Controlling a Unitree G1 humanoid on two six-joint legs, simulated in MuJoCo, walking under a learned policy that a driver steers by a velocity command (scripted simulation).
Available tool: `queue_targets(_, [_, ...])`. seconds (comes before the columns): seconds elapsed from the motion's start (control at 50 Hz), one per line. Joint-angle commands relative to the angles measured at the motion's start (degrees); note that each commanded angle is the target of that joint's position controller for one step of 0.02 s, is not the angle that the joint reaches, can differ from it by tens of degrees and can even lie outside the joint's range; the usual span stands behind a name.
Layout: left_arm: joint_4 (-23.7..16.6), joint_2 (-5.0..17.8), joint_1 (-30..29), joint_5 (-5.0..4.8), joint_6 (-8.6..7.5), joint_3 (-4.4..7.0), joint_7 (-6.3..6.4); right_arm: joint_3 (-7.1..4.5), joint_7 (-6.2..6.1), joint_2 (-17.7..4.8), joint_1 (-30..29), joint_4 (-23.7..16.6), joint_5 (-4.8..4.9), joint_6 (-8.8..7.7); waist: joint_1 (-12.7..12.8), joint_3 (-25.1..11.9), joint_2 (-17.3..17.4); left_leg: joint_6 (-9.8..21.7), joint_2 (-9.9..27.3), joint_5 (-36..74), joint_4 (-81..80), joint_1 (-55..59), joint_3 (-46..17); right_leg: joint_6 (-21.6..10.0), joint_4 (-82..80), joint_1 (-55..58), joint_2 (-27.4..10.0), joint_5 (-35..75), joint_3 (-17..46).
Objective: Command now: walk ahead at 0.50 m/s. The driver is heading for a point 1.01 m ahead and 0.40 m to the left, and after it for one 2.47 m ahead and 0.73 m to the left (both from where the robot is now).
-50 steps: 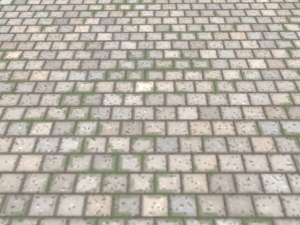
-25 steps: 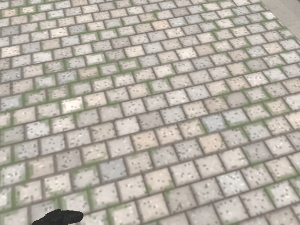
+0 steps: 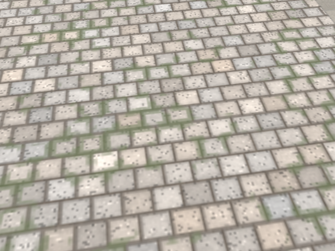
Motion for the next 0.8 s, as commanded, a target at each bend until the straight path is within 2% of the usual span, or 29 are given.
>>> queue_targets(0.02, [-0.7,9.5,0.8,0.46,-0.31,1.73,0.88,-1.24,-0.69,-5.2,-0.6,-3.4,0.04,-1.31,-3.7,1.3,-5.2,2.9,-3.4,-5.2,-3.4,4.8,1.4,-4.1,7.5,0.3,-18.1,54.0,4.9])
queue_targets(0.04, [-0.5,10.0,0.1,0.69,-0.19,1.89,0.98,-1.79,-1.19,-6.3,4.8,-1.6,0.02,-1.61,-6.1,-1.6,-5.7,4.0,-5.2,-7.4,-4.5,11.3,1.7,-3.5,14.1,0.4,-17.8,60.6,4.3])
queue_targets(0.06, [-0.6,10.2,-0.9,0.53,0.05,1.91,0.88,-2.48,-1.76,-7.4,14.1,1.6,-0.23,-2.15,-10.1,-6.4,-4.5,5.4,-6.0,-5.3,-8.3,22.6,1.9,-2.6,24.6,-2.5,-16.0,59.5,2.8])
queue_targets(0.08, [-1.8,9.0,-1.2,0.06,-0.19,1.4,0.72,-3.62,-2.58,-10.8,24.2,4.1,-1.43,-2.55,-13.8,-12.6,-1.7,8.2,2.6,-8.3,-8.9,38.1,-7.2,-1.8,39.5,-13.5,-13.7,43.4,1.6])
queue_targets(0.1, [-2.6,2.8,6.0,-1.78,-0.2,0.32,-0.02,-5.41,-2.74,-17.1,27.9,4.7,-2.31,-2.34,-10.6,-19.9,11.2,17.2,20.2,-11.8,-12.2,54.6,-36.2,1.1,63.5,-35.2,-2.3,1.7,-1.6])
queue_targets(0.12, [-1.9,8.6,2.6,0.03,-0.21,1.88,0.13,-4.81,-2.0,-13.4,24.0,4.8,0.44,-1.68,-10.0,-17.5,3.9,17.1,19.5,-13.8,-18.7,50.3,-43.7,0.1,68.9,-41.5,-2.0,-10.3,6.1])
queue_targets(0.14, [-3.7,8.7,-1.9,0.14,-0.37,2.22,-0.05,-4.16,-1.84,-11.0,17.0,3.8,1.19,-1.67,-7.0,-7.7,2.5,15.6,17.8,-15.1,-20.4,41.2,-33.7,-0.2,67.8,-44.0,-5.6,-5.3,6.4])
queue_targets(0.16, [-4.3,7.8,-4.6,0.16,-0.57,1.99,-0.33,-3.35,-1.5,-7.4,13.7,3.5,0.95,-2.04,-5.9,-3.5,-0.6,14.1,15.5,-11.8,-22.9,34.2,-27.9,-0.2,64.6,-42.8,-7.7,-1.9,5.9])
queue_targets(0.18, [-4.5,6.8,-5.8,0.49,-0.16,2.03,-0.53,-2.84,-1.49,-5.8,13.0,4.2,0.91,-2.46,-4.4,-0.6,-0.4,12.4,12.7,-7.5,-24.3,29.2,-23.5,0.1,61.1,-40.7,-9.4,-0.5,5.2])
queue_targets(0.2, [-4.6,5.7,-5.2,1.25,0.59,1.8,-0.83,-2.37,-1.56,-4.3,13.0,5.3,1.04,-2.77,-2.7,0.0,0.9,11.0,10.3,-4.3,-25.4,25.5,-20.1,1.0,58.2,-37.8,-10.5,0.4,4.7])
queue_targets(0.22, [-4.4,4.6,-5.1,1.59,1.2,1.61,-1.17,-2.26,-1.48,-4.1,14.1,6.1,1.03,-3.19,-2.3,-0.3,1.2,10.8,9.1,-1.0,-25.8,24.2,-18.4,1.7,56.6,-36.1,-10.6,1.0,3.9])
queue_targets(0.28, [-6.4,3.5,-9.3,1.69,1.95,1.34,-1.68,-3.01,-1.57,-6.5,17.6,8.0,1.4,-3.87,-2.0,0.4,0.7,11.7,7.3,3.0,-27.5,22.7,-15.5,4.4,50.2,-38.3,-11.3,4.3,1.9])
queue_targets(0.34, [-9.8,3.8,-18.2,1.27,2.06,1.14,-1.63,-3.24,-1.68,-7.0,20.1,8.8,1.48,-3.51,-3.9,2.5,0.9,10.9,5.4,2.6,-28.4,22.8,-14.6,6.7,39.6,-41.3,-11.4,10.8,0.8])
queue_targets(0.4, [-12.1,3.6,-24.7,0.71,1.94,0.8,-1.61,-3.51,-1.77,-7.4,23.2,9.4,1.31,-3.23,-6.2,1.8,1.8,9.6,4.5,5.6,-26.4,25.1,-14.6,7.5,31.7,-40.4,-10.0,15.9,0.4])
queue_targets(0.48, [-15.1,4.5,-30.3,0.15,1.5,0.69,-1.29,-3.88,-2.11,-8.0,25.8,9.5,0.67,-2.67,-8.1,0.9,2.7,9.3,5.6,10.6,-21.9,29.8,-17.2,7.4,26.8,-39.8,-8.6,15.1,1.1])
queue_targets(0.52, [-15.7,5.6,-29.2,-0.05,0.9,1.02,-1.15,-4.35,-2.54,-8.9,24.4,8.8,0.38,-2.39,-6.8,0.4,3.3,8.2,6.4,12.2,-19.2,30.4,-19.2,6.5,23.6,-35.9,-8.1,11.8,2.1])
queue_targets(0.54, [-15.3,6.4,-26.6,-0.08,0.52,1.34,-0.99,-4.65,-2.68,-9.5,23.0,8.2,0.33,-2.3,-5.3,-0.3,3.6,7.4,6.5,13.1,-17.2,29.6,-19.8,5.8,21.5,-31.4,-7.5,9.6,2.2])
queue_targets(0.56, [-13.9,7.4,-21.5,-0.03,0.01,1.86,-0.64,-4.88,-2.62,-10.0,21.7,7.7,0.45,-2.36,-3.0,-2.2,3.0,6.5,5.5,15.6,-12.5,28.1,-19.8,4.9,18.8,-24.1,-6.3,8.3,1.7])
queue_targets(0.58, [-11.8,9.5,-13.8,0.68,-0.89,2.79,0.01,-4.73,-2.28,-9.1,21.4,7.5,0.86,-2.63,0.3,-6.6,-0.7,5.3,1.8,14.4,-2.0,24.9,-17.1,3.3,15.4,-13.2,-8.0,8.4,3.2])
queue_targets(0.6, [-11.5,14.3,-4.1,2.24,-1.46,3.96,0.9,-3.92,-2.08,-5.7,21.0,5.0,1.56,-3.04,3.6,-15.8,-7.8,3.9,-2.3,1.0,14.2,17.3,-12.8,0.2,13.5,0.1,-21.9,-2.2,16.7])
queue_targets(0.62, [-11.7,18.6,-4.6,2.38,-0.4,5.1,0.94,-3.26,-2.16,-1.6,26.6,3.1,3.12,-2.69,0.0,-19.5,-20.3,2.5,-10.0,-30.3,27.2,0.1,-7.0,-5.4,6.5,8.9,-33.3,-8.1,39.9])
queue_targets(0.64, [-12.5,13.3,-8.4,1.65,0.42,4.33,0.74,-4.2,-2.69,-6.9,26.2,5.1,1.55,-1.57,-1.5,-13.6,-11.4,3.1,-5.1,-27.6,33.3,-3.9,-8.5,-5.8,5.9,2.9,-31.7,-13.0,39.7])
queue_targets(0.66, [-13.4,8.2,-12.2,1.17,0.36,3.12,0.52,-4.49,-2.17,-7.1,22.8,5.1,0.95,-1.35,-2.3,-7.1,-5.3,3.0,-2.9,-21.8,33.4,-3.8,-9.0,-4.5,5.4,-3.9,-28.5,-9.9,30.7])
queue_targets(0.68, [-13.3,6.3,-13.9,1.14,0.05,2.66,0.34,-4.31,-1.67,-5.5,20.7,4.6,0.82,-1.27,-3.0,-3.9,-4.4,2.4,-1.2,-18.1,31.7,-2.3,-8.7,-3.5,4.0,-9.0,-25.8,-1.3,23.0])
queue_targets(0.72, [-12.2,5.2,-13.3,0.73,-0.74,2.32,0.61,-4.42,-0.67,-4.8,19.2,4.1,-0.3,-0.04,-4.3,-2.2,-7.7,1.0,0.5,-15.6,30.0,-0.3,-7.7,-1.7,2.5,-13.0,-22.2,8.5,13.5])
queue_targets(0.76, [-11.0,5.4,-11.1,0.13,-1.8,2.51,0.44,-4.31,-0.01,-4.0,17.3,3.0,-0.31,1.0,-4.7,-2.8,-7.6,0.2,0.7,-13.4,30.2,-0.9,-7.0,-2.0,2.0,-13.0,-21.8,16.4,9.1])
queue_targets(0.8, [-10.3,5.9,-9.7,-0.16,-2.3,2.84,0.33,-4.15,0.55,-3.7,13.8,1.4,-0.41,1.53,-4.7,-2.1,-6.9,-0.4,1.3,-10.4,29.4,-4.2,-6.5,-2.6,1.0,-12.2,-21.9,19.7,5.3])
Keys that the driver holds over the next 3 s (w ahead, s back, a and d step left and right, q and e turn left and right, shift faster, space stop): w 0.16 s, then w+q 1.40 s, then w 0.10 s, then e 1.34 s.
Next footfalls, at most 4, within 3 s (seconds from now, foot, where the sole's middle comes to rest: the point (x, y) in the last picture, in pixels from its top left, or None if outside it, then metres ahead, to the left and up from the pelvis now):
0.08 left None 0.22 0.09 -0.77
0.58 right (207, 243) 0.50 -0.08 -0.77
1.12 left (138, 199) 0.67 0.21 -0.77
1.66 right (128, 132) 1.02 0.30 -0.77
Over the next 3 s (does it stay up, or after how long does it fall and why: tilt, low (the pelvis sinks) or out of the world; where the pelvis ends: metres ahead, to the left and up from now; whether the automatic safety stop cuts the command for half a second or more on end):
stays up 0.91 0.32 0.01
